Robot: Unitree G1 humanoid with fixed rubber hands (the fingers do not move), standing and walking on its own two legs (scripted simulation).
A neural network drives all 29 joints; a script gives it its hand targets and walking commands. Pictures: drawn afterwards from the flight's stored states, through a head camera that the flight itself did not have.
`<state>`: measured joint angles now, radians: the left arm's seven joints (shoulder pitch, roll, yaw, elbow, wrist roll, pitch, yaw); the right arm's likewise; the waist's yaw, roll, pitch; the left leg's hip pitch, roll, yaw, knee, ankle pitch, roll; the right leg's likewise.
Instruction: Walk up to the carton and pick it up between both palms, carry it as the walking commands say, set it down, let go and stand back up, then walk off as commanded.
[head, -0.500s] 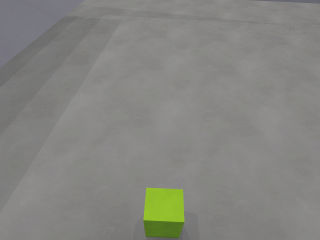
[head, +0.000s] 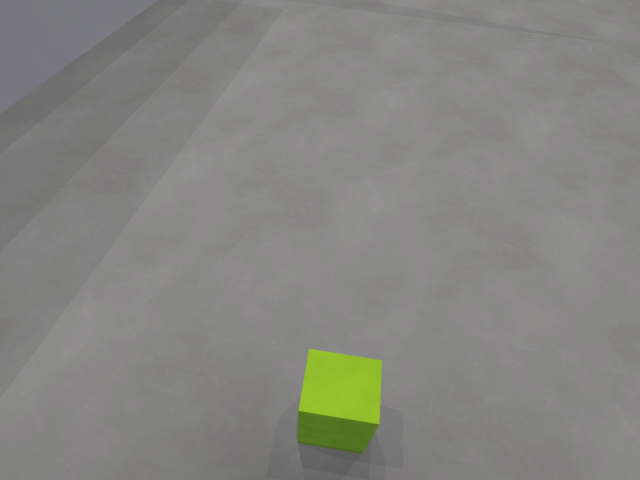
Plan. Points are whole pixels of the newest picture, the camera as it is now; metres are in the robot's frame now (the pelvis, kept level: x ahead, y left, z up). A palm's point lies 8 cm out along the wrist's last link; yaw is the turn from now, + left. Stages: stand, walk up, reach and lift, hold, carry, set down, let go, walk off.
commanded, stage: walk off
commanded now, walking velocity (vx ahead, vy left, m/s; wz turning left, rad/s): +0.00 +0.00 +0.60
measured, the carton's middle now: (337, 404) +0.40 -0.07 -0.61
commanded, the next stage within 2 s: none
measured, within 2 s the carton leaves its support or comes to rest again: neither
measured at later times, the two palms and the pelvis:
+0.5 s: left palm out of the picture -0.06 +0.20 -0.09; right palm out of the picture +0.12 -0.28 -0.11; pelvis -0.02 -0.05 +0.02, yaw +20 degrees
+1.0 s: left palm out of the picture -0.11 +0.22 -0.10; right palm (495, 454) +0.17 -0.22 -0.09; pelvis -0.04 -0.04 +0.02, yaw +35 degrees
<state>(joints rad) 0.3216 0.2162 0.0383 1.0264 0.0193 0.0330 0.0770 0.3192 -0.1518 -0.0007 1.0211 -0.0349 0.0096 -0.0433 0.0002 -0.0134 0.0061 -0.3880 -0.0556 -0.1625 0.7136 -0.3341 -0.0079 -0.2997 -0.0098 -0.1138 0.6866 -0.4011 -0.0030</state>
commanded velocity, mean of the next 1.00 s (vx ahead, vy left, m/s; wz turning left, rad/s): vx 0.00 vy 0.00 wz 0.60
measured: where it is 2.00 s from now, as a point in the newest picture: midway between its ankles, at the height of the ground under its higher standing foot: outside the picture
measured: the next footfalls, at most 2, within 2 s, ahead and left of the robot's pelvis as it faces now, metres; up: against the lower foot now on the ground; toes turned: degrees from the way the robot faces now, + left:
right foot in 0.20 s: +0.02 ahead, -0.13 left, +0.00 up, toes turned +8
left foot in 0.66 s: -0.05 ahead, +0.07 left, +0.00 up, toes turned +33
